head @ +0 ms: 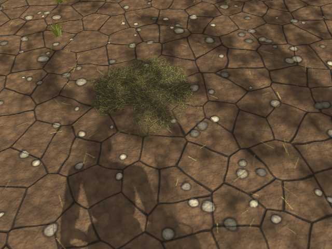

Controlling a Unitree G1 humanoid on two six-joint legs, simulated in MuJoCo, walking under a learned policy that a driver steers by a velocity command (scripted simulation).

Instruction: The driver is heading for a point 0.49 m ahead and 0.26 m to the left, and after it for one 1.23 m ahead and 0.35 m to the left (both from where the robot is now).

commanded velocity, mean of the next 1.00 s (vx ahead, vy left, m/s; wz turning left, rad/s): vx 0.41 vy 0.00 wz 0.54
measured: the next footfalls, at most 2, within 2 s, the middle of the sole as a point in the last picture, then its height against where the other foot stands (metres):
left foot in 0.38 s outside the picture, level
right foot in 0.90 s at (153, 208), level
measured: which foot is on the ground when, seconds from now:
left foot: up 0.00-0.36, down 0.38-0.90, up 0.92-1.00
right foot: down 0.00-0.36, up 0.38-0.88, down 0.90-1.00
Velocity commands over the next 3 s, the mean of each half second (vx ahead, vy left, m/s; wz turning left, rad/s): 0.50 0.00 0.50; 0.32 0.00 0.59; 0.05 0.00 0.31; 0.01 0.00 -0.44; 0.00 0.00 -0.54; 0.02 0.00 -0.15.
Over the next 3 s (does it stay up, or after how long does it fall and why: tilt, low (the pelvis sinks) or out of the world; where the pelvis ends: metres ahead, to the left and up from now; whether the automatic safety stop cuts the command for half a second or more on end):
stays up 0.46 0.10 0.00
